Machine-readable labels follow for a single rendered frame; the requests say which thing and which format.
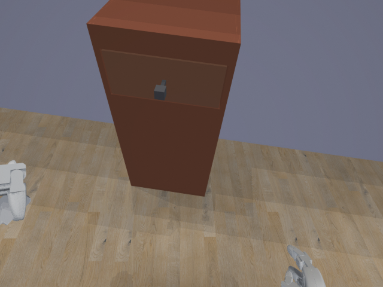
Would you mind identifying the handle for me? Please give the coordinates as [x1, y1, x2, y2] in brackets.
[154, 80, 166, 100]

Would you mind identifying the right robot hand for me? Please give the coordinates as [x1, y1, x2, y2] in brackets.
[281, 245, 326, 287]

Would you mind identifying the drawer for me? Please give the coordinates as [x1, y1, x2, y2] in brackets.
[101, 49, 227, 108]

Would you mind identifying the cabinet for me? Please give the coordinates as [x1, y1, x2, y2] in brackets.
[86, 0, 241, 197]

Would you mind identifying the left robot hand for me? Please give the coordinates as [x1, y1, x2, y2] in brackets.
[0, 160, 31, 225]

